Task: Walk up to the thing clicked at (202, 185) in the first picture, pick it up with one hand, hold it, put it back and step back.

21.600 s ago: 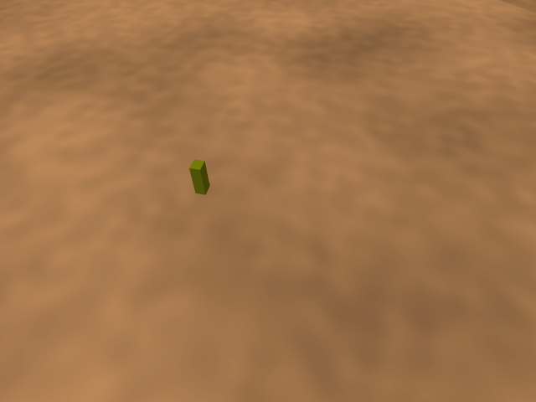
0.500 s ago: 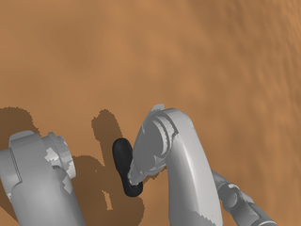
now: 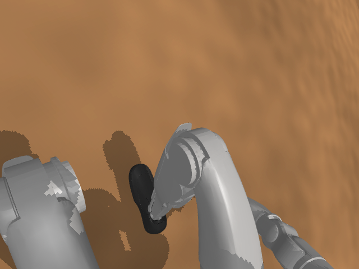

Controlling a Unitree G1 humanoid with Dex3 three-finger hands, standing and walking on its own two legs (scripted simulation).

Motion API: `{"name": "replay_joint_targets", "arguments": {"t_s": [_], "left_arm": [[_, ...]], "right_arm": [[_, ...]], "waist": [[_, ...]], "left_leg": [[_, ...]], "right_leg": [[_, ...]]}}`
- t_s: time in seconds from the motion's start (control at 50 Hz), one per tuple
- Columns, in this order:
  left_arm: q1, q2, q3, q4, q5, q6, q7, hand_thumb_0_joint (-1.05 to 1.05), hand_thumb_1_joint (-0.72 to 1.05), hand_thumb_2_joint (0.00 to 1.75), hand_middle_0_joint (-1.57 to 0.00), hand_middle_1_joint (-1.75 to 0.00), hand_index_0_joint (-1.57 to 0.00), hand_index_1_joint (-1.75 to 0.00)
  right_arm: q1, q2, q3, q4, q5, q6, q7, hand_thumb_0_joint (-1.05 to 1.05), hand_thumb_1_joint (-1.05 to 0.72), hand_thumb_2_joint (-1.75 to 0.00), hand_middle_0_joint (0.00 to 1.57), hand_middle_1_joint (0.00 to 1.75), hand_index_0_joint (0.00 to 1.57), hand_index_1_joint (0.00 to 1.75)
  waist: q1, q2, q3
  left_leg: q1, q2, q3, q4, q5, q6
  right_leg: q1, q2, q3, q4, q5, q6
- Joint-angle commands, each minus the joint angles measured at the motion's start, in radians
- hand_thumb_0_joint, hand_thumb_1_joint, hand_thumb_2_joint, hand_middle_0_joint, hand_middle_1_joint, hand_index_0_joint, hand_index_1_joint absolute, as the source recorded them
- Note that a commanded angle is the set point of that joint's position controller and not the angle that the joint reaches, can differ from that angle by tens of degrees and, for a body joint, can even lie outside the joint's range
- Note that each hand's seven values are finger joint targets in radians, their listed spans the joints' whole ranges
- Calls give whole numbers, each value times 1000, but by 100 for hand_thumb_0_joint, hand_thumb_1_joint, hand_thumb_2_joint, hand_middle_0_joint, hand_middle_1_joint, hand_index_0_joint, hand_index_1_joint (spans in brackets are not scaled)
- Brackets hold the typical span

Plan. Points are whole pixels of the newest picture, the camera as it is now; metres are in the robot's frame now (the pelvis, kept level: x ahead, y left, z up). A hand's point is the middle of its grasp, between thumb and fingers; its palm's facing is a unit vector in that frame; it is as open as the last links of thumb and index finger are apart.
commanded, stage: loosen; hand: left
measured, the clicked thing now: out of the picture +0.45 +0.38 -0.20
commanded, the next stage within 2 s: open in 1.82 s
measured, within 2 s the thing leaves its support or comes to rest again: neither
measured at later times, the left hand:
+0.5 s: hand out of the picture +0.44 +0.40 -0.17, palm faces +0.65 -0.75 -0.10, open 9.7 cm
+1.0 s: hand out of the picture +0.44 +0.40 -0.17, palm faces +0.66 -0.74 -0.11, open 9.7 cm
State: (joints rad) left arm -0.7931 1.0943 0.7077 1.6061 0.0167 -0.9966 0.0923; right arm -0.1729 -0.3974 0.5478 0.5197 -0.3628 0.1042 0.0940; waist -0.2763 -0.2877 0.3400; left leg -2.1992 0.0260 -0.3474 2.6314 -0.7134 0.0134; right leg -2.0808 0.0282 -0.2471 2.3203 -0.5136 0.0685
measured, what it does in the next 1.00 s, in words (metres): stands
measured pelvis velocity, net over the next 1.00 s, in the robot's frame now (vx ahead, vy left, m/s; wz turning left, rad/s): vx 0.00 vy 0.00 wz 0.00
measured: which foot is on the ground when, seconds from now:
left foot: down 0.00-1.00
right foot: down 0.00-1.00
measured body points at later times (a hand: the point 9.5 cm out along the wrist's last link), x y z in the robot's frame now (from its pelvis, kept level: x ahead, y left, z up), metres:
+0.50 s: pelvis +0.00 +0.00 +0.00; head +0.24 +0.20 +0.32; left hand +0.40 +0.43 -0.16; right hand +0.17 -0.25 -0.03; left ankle +0.08 +0.12 -0.26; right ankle +0.17 -0.12 -0.26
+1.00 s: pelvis +0.00 +0.00 +0.01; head +0.24 +0.20 +0.33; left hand +0.40 +0.43 -0.16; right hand +0.16 -0.25 -0.03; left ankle +0.08 +0.12 -0.26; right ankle +0.17 -0.12 -0.26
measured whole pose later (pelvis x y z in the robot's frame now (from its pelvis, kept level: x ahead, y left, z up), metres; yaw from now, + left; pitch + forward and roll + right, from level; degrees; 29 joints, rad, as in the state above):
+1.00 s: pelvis +0.00 +0.00 +0.01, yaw +0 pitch +13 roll -19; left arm -0.81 1.10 0.68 1.63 0.06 -1.00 0.17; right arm -0.18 -0.38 0.56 0.53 -0.38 0.12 0.10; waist -0.28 -0.28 0.33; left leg -2.20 0.02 -0.35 2.62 -0.71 0.02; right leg -2.06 0.03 -0.26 2.30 -0.51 0.07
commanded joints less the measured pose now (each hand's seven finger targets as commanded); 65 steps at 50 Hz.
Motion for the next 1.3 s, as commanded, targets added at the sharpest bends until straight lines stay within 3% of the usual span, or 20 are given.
{"name": "replay_joint_targets", "arguments": {"t_s": [0.0, 0.12, 0.34, 0.52, 0.58, 0.68, 0.8, 0.86, 1.22, 1.28], "left_arm": [[-179, 293, 9, -142, 1, -65, 19, 0, 10, 98, -105, -121, -111, -117], [-172, 305, 32, -151, 0, -62, 37, 0, 8, 98, -103, -121, -109, -117], [-174, 260, -33, -99, 30, -64, 52, 0, 9, 96, -102, -119, -108, -115], [-180, 262, -12, -114, 16, -70, 65, 0, 9, 96, -101, -119, -107, -114], [-166, 262, -5, -120, 18, -69, 65, 0, 8, 96, -100, -118, -106, -114], [-185, 242, -33, -110, 35, -59, 74, 0, 6, 96, -100, -118, -106, -114], [-179, 283, -20, -115, 29, -66, 75, 0, 8, 93, -98, -116, -104, -111], [-199, 265, -29, -123, 27, -61, 78, 0, 7, 94, -98, -116, -104, -112], [-191, 271, -29, -103, 49, -66, 103, 0, 2, 92, -97, -114, -103, -110], [-189, 262, -21, -108, 37, -68, 104, 0, 2, 91, -96, -114, -102, -109]], "right_arm": [[56, -373, -117, 4, -6, 16, -15, 0, -84, -88, 20, 30, 20, 30], [65, -366, -118, 5, -7, 20, -15, 0, -84, -88, 20, 30, 20, 30], [41, -365, -116, 9, -18, 32, -13, 0, -85, -88, 20, 30, 20, 30], [49, -363, -115, 10, -17, 32, -8, 0, -85, -88, 20, 30, 20, 30], [52, -356, -114, 10, -17, 29, -7, 0, -84, -88, 20, 30, 20, 30], [54, -357, -116, 12, -19, 32, -3, 0, -84, -88, 20, 30, 20, 30], [43, -357, -109, 9, -17, 34, -8, 0, -84, -88, 20, 30, 20, 30], [48, -354, -110, 11, -16, 31, -7, 0, -84, -87, 20, 30, 20, 30], [44, -359, -112, 15, -22, 37, 0, 0, -85, -88, 20, 30, 20, 30], [46, -354, -110, 11, -20, 32, 1, 0, -84, -88, 20, 30, 20, 30]], "waist": [[-105, 608, -564], [-95, 614, -578], [-117, 608, -549], [-112, 614, -564], [-106, 608, -582], [-122, 617, -547], [-105, 606, -570], [-117, 607, -566], [-117, 627, -560], [-116, 606, -566]], "left_leg": [[385, 78, 46, -386, 114, -38], [394, 77, 50, -381, 151, -37], [395, 79, 38, -389, 138, -38], [403, 77, 42, -392, 130, -38], [409, 76, 45, -383, 169, -38], [403, 76, 40, -398, 148, -40], [393, 76, 44, -387, 138, -34], [386, 74, 48, -387, 130, -31], [414, 76, 35, -404, 145, -40], [403, 74, 40, -394, 153, -36]], "right_leg": [[277, 37, -108, -122, 38, -60], [305, 38, -101, -124, 66, -59], [272, 38, -111, -125, 56, -60], [287, 37, -110, -133, 52, -59], [306, 38, -108, -130, 83, -58], [277, 35, -111, -129, 60, -61], [292, 37, -103, -135, 55, -60], [293, 38, -103, -141, 53, -60], [276, 33, -108, -133, 55, -61], [297, 33, -103, -138, 66, -58]]}}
